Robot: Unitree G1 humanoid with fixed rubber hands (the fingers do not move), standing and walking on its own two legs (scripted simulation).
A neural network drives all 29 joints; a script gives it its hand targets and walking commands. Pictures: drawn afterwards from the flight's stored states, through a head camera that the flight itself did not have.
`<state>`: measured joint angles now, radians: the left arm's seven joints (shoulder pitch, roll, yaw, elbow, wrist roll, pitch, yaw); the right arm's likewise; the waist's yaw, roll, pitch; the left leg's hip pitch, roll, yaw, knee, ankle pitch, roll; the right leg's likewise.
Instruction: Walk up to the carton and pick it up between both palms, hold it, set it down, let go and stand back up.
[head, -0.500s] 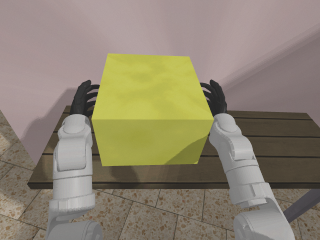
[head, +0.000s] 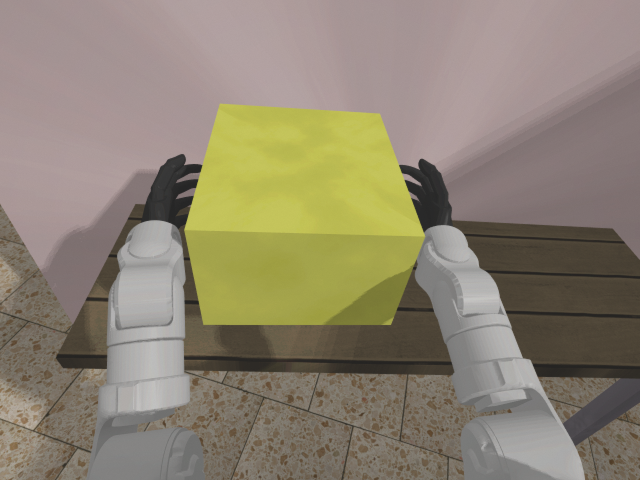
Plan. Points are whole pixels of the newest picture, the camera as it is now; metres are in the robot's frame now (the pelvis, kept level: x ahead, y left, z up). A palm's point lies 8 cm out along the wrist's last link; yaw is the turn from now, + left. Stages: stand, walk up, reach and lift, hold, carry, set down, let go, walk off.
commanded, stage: hold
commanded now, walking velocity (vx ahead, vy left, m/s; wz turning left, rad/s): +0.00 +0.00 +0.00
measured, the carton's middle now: (300, 208) +0.41 +0.02 +0.15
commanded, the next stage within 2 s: none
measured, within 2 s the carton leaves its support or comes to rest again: neither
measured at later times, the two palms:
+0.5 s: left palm (163, 223) +0.35 +0.18 +0.17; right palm (431, 223) +0.36 -0.14 +0.17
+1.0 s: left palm (163, 224) +0.35 +0.17 +0.17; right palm (432, 224) +0.36 -0.14 +0.17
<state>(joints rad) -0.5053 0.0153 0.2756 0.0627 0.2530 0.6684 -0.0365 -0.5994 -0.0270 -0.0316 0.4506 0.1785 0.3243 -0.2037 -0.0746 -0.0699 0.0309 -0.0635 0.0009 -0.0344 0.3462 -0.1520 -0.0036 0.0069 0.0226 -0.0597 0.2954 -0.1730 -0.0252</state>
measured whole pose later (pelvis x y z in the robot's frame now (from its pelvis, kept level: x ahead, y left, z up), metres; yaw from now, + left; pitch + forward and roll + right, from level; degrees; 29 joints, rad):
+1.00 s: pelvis +0.00 +0.00 +0.00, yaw +0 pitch -8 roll -1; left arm -0.49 0.01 0.27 0.04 0.25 0.67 -0.03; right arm -0.59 -0.03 -0.02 0.44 0.19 0.33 -0.21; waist -0.07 -0.07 0.03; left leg -0.05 0.00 -0.03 0.34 -0.16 0.00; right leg 0.02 0.02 -0.06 0.29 -0.18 -0.02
